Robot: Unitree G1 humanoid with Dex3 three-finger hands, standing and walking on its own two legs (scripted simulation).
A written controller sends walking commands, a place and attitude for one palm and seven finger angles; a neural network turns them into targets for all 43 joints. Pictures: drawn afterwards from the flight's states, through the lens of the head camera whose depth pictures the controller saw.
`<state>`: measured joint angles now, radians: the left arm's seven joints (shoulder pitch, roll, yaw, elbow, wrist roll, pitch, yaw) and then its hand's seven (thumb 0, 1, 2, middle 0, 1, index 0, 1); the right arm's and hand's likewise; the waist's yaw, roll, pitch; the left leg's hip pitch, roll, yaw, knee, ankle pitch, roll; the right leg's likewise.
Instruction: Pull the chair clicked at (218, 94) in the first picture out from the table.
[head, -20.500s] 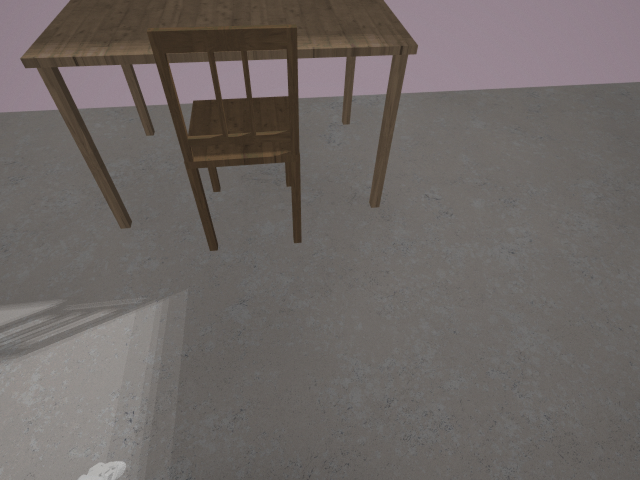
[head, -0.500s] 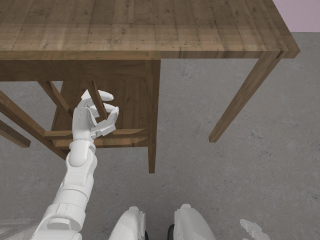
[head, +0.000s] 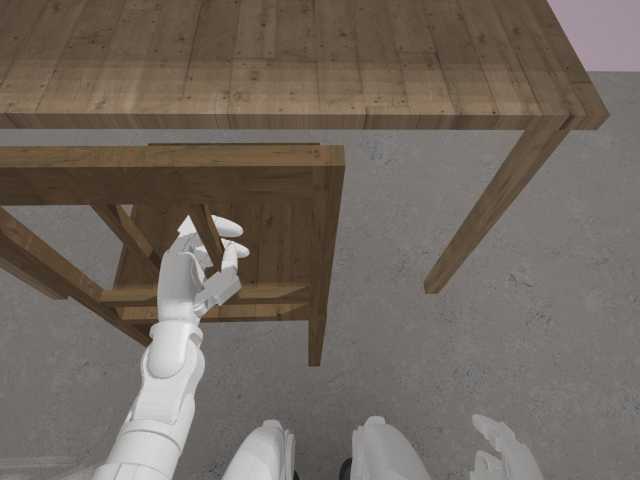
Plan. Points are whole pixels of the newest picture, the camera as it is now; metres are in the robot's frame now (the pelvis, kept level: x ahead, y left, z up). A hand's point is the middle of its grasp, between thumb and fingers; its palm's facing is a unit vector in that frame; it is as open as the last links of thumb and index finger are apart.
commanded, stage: hook a spindle and tug to test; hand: left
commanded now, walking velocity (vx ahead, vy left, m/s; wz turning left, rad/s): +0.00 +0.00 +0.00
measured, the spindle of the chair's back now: (147, 256) +0.38 +0.23 +0.01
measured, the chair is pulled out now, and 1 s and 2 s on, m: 0.03 0.10 0.23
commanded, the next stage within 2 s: step backward, pulling the chair out in 0.16 s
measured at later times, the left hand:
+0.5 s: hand (228, 276) +0.35 +0.12 +0.03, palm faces +0.03 -0.99 -0.12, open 4.9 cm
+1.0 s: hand (223, 320) +0.29 +0.12 +0.04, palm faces +0.01 -0.99 -0.14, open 4.9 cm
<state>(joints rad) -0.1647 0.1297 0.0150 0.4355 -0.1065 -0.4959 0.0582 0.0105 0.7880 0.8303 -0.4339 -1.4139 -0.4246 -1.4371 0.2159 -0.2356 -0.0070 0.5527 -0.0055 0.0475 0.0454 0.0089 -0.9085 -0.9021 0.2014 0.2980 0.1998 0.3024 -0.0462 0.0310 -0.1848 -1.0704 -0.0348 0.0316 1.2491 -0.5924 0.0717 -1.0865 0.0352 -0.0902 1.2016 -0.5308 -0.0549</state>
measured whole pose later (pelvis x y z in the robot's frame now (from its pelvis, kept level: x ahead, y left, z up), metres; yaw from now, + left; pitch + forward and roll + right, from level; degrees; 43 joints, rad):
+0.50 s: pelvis +0.01 +0.00 +0.08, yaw +1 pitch +12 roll -1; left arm -0.23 0.15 -0.02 0.68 -0.08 -0.19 0.12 0.02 0.79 0.84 -0.36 -1.22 -0.47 -1.45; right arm 0.28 -0.23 0.05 0.54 0.07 0.19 -0.09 0.01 -0.91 -0.90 0.20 0.30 0.20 0.30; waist -0.07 0.01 -0.06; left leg -0.57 -0.06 0.03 0.74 -0.38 0.07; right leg -0.60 0.02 -0.06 0.73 -0.34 -0.03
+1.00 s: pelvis -0.02 -0.01 +0.10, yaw -1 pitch +5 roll +0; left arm -0.26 0.14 -0.01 0.85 -0.08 -0.24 0.08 0.03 0.77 0.84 -0.39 -1.20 -0.50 -1.45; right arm 0.22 -0.20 0.02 0.65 0.04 0.14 -0.10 0.01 -0.91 -0.90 0.20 0.30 0.20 0.30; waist -0.03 0.03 0.05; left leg -0.40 -0.04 0.05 0.58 -0.27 0.05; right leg -0.43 0.05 -0.04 0.55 -0.21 -0.05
